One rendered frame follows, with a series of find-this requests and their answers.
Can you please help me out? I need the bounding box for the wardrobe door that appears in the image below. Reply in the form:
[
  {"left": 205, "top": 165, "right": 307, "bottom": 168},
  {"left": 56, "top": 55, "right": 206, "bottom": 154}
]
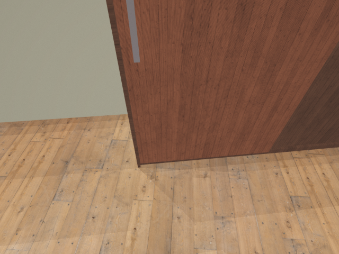
[
  {"left": 113, "top": 0, "right": 339, "bottom": 164},
  {"left": 272, "top": 42, "right": 339, "bottom": 148}
]

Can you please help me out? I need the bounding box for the handle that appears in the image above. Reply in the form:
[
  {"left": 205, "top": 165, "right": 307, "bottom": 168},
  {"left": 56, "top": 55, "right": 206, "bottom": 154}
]
[{"left": 126, "top": 0, "right": 140, "bottom": 62}]

